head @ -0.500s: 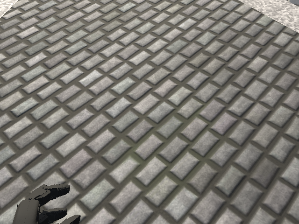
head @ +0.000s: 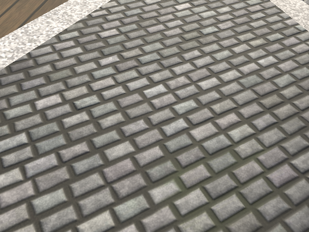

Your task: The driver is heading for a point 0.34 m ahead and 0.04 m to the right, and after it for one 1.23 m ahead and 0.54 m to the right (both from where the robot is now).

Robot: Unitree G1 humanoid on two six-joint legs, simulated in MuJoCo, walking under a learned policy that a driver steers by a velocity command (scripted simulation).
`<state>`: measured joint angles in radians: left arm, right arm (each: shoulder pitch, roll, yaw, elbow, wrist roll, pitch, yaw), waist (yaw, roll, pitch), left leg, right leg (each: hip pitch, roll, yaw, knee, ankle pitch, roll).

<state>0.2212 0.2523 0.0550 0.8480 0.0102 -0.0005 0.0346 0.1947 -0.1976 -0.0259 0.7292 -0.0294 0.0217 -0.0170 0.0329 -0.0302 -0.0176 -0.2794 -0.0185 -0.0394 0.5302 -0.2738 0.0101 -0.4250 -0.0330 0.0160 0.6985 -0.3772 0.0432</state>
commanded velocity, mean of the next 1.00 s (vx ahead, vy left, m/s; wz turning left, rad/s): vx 0.28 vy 0.00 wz -0.07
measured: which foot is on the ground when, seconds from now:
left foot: down 0.00-0.44, up 0.46-0.82, down 0.84-1.00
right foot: down 0.00-0.84, up 0.86-1.00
